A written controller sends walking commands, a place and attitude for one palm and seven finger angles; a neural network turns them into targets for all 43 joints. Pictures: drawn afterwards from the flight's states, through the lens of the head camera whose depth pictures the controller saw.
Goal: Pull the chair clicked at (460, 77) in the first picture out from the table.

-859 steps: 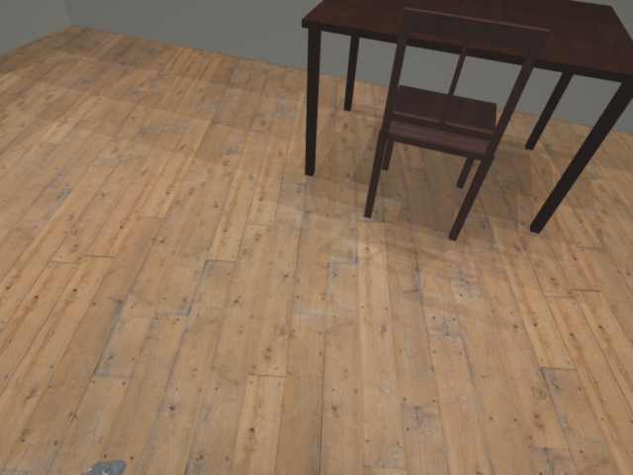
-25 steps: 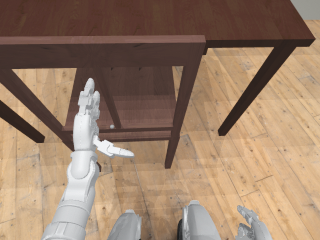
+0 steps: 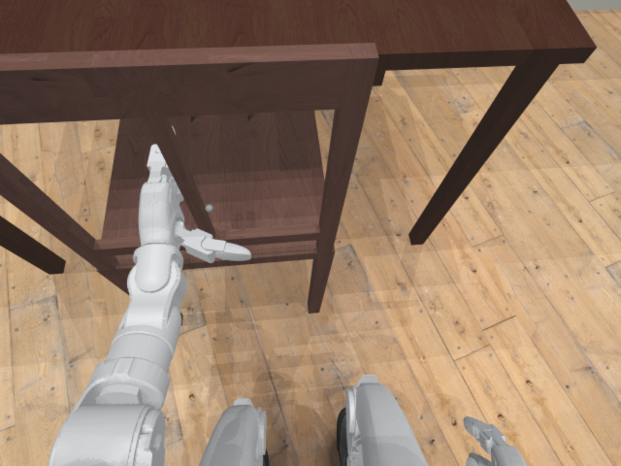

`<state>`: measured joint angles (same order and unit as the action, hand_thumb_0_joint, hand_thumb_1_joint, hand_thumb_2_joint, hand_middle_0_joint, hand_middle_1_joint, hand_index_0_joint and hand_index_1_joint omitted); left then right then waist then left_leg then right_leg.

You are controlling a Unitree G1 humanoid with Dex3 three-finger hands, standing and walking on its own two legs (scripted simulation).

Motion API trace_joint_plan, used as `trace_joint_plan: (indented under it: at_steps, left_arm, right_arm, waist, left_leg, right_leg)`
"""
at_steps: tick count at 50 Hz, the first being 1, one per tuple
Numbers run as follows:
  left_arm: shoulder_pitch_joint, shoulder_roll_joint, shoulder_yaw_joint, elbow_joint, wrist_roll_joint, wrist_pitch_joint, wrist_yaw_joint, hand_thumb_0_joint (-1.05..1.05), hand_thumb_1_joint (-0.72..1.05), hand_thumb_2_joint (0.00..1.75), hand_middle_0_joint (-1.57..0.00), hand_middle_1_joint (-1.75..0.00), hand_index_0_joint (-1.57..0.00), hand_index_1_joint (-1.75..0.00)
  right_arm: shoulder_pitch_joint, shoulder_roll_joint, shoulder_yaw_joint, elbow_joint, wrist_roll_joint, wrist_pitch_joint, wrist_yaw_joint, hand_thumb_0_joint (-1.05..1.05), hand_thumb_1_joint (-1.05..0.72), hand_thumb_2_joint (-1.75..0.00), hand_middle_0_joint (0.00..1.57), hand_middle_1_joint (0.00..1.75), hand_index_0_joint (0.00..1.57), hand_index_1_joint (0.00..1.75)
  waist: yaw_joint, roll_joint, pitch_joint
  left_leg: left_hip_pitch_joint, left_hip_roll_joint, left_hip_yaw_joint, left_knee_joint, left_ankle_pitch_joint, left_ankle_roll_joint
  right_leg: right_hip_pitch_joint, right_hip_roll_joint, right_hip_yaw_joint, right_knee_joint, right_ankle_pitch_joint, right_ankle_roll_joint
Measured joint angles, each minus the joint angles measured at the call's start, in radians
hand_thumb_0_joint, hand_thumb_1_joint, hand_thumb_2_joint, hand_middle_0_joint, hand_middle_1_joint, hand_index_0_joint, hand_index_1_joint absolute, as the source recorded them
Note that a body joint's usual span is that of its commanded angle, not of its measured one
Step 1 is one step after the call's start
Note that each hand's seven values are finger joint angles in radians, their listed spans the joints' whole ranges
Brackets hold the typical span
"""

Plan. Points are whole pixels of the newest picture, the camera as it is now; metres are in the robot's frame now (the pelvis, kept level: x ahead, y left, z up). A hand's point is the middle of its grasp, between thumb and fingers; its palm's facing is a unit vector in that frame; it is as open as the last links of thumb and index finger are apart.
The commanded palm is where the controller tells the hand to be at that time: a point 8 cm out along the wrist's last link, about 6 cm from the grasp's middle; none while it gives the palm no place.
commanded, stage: push the fingers through the gap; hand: left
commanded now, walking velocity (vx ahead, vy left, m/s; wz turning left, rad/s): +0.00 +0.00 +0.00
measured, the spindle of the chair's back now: (188, 189) +0.46 +0.14 +0.02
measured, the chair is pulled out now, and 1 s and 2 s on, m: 0.00 0.00 0.02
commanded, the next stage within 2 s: hook a spindle and tug to test in 0.40 s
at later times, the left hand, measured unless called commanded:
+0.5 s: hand (206, 197) +0.45 +0.12 +0.03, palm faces +0.04 -1.00 -0.04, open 17.0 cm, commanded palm +0.41 +0.17 +0.02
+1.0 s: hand (206, 205) +0.44 +0.12 +0.02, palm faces +0.06 -1.00 -0.02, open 13.2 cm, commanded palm +0.41 +0.16 +0.02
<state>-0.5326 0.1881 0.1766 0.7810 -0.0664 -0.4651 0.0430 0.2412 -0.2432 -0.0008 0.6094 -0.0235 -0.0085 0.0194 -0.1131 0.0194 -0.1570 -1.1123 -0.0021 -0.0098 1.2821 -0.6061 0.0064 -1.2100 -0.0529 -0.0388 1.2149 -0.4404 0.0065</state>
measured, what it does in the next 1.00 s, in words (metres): stands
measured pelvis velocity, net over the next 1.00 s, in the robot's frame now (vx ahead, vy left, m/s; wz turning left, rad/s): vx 0.00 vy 0.00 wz -0.01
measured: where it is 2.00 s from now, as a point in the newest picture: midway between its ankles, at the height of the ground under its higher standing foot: outside the picture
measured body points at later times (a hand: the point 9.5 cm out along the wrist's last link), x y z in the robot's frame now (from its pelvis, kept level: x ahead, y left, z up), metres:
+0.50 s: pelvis +0.00 +0.00 +0.00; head +0.14 +0.01 +0.43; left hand +0.44 +0.17 +0.03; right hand +0.09 -0.26 -0.12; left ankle +0.00 +0.11 -0.62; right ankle +0.06 -0.13 -0.62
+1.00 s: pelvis +0.00 +0.00 +0.00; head +0.14 +0.01 +0.43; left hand +0.43 +0.17 +0.03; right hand +0.09 -0.26 -0.12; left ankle +0.00 +0.11 -0.62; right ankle +0.06 -0.13 -0.62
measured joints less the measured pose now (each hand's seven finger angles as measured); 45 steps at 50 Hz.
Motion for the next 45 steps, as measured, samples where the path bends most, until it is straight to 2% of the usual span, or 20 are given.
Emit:
trace_joint_plan:
  at_steps: [4, 8, 11, 16, 19, 23, 29, 32, 35, 40, 45]
  left_arm:
    - [0.01, 0.001, 0.039, -0.036, -0.011, -0.028, 0.007, -0.01, -0.5, 0.3, -0.06, -0.08, -0.06, -0.08]
    - [0.02, 0.007, 0.032, -0.053, -0.007, -0.066, 0.007, -0.01, -0.5, 0.3, -0.06, -0.08, -0.06, -0.08]
    - [0.006, 0.013, 0.023, -0.006, -0.001, -0.054, -0.01, -0.01, -0.5, 0.3, -0.06, -0.08, -0.06, -0.08]
    - [-0.009, 0.008, 0.033, 0.05, -0.014, -0.03, -0.019, -0.01, -0.5, 0.3, -0.06, -0.08, -0.06, -0.08]
    - [-0.004, 0.002, 0.042, 0.021, -0.014, -0.056, -0.008, -0.01, -0.5, 0.3, -0.06, -0.08, -0.06, -0.08]
    - [-0.022, 0.003, 0.022, 0.008, 0.001, -0.095, 0.003, -0.01, -0.51, 0.3, -0.06, -0.08, -0.06, -0.08]
    - [-0.071, 0.01, 0.023, 0.08, 0.014, -0.047, -0.005, -0.01, -0.5, 0.3, -0.07, -0.1, -0.06, -0.1]
    - [-0.049, -0.002, 0.035, 0.059, -0.001, -0.033, 0.003, -0.01, -0.5, 0.3, -0.09, -0.15, -0.08, -0.16]
    - [-0.007, -0.015, 0.035, 0.002, -0.007, -0.052, 0.015, -0.01, -0.5, 0.3, -0.12, -0.25, -0.11, -0.25]
    - [0.019, -0.017, 0.01, -0.02, 0.01, -0.083, 0.018, -0.01, -0.5, 0.3, -0.19, -0.46, -0.18, -0.47]
    - [0.001, -0.01, 0.003, 0.018, 0.011, -0.058, 0.007, -0.01, -0.47, 0.31, -0.27, -0.72, -0.26, -0.72]
  right_arm:
    - [0.007, 0.002, -0.006, -0.004, -0.006, -0.004, -0.003, 0.01, -0.91, -0.9, 0.2, 0.3, 0.2, 0.3]
    - [0.021, 0.002, -0.011, 0.007, -0.007, -0.002, 0.005, 0.01, -0.91, -0.9, 0.2, 0.3, 0.2, 0.3]
    - [0.026, -0.001, -0.006, 0.015, -0.002, 0.008, 0.01, 0.01, -0.91, -0.9, 0.2, 0.3, 0.2, 0.3]
    - [0.023, -0.004, -0.001, 0.007, 0.001, 0.007, 0.005, 0.01, -0.91, -0.9, 0.2, 0.3, 0.2, 0.3]
    - [0.017, -0.003, -0.004, 0.003, -0.005, -0.003, 0.001, 0.01, -0.91, -0.9, 0.2, 0.3, 0.2, 0.3]
    - [0.009, -0.004, -0.011, 0.012, -0.01, -0.007, 0.004, 0.01, -0.91, -0.9, 0.2, 0.3, 0.2, 0.3]
    - [0.002, -0.003, -0.004, 0.005, -0.005, 0.017, 0.01, 0.01, -0.91, -0.9, 0.2, 0.3, 0.2, 0.3]
    - [0.007, 0.0, -0.003, -0.008, -0.005, 0.019, 0.01, 0.01, -0.91, -0.9, 0.2, 0.3, 0.2, 0.3]
    - [0.015, 0.005, -0.005, -0.012, -0.009, 0.017, 0.013, 0.01, -0.91, -0.9, 0.2, 0.3, 0.2, 0.3]
    - [0.022, 0.009, -0.004, 0.002, -0.01, 0.018, 0.018, 0.01, -0.91, -0.9, 0.2, 0.3, 0.2, 0.3]
    - [0.013, 0.006, -0.002, 0.003, -0.005, 0.021, 0.015, 0.01, -0.91, -0.9, 0.2, 0.3, 0.2, 0.3]
  waist:
    - [-0.007, -0.001, 0.006]
    - [0.001, 0.002, -0.001]
    - [0.006, 0.003, -0.007]
    - [0.001, -0.001, 0.001]
    - [-0.003, -0.004, 0.006]
    - [-0.001, 0.0, 0.004]
    - [-0.005, 0.003, -0.001]
    - [-0.005, 0.005, 0.003]
    - [-0.001, 0.005, 0.002]
    - [0.009, 0.001, -0.004]
    - [0.007, -0.002, -0.002]
  left_leg:
    - [-0.004, 0.005, 0.009, -0.004, 0.002, 0.0]
    - [0.005, 0.006, 0.011, -0.01, 0.002, 0.0]
    - [0.011, 0.005, 0.009, -0.014, 0.004, 0.0]
    - [0.007, 0.003, 0.006, -0.016, 0.009, 0.001]
    - [-0.002, 0.003, 0.006, -0.01, 0.01, 0.001]
    - [-0.011, 0.001, 0.003, 0.001, 0.005, 0.002]
    - [-0.018, 0.0, 0.007, 0.005, 0.003, 0.005]
    - [-0.013, 0.002, 0.013, -0.004, 0.005, 0.006]
    - [-0.004, 0.004, 0.017, -0.012, 0.006, 0.006]
    - [0.011, 0.004, 0.013, -0.015, 0.002, 0.004]
    - [0.011, 0.002, 0.005, -0.011, 0.003, 0.002]
  right_leg:
    - [-0.01, 0.006, 0.009, -0.003, 0.006, 0.001]
    - [-0.001, 0.008, 0.01, -0.008, 0.007, 0.001]
    - [0.006, 0.006, 0.008, -0.013, 0.007, 0.001]
    - [0.005, 0.004, 0.006, -0.017, 0.012, 0.001]
    - [-0.003, 0.004, 0.006, -0.013, 0.013, 0.002]
    - [-0.009, 0.002, 0.003, -0.004, 0.009, 0.003]
    - [-0.019, 0.002, 0.008, 0.001, 0.008, 0.004]
    - [-0.017, 0.004, 0.013, -0.006, 0.011, 0.006]
    - [-0.011, 0.007, 0.017, -0.012, 0.012, 0.006]
    - [0.006, 0.006, 0.013, -0.013, 0.006, 0.005]
    - [0.01, 0.003, 0.005, -0.012, 0.005, 0.003]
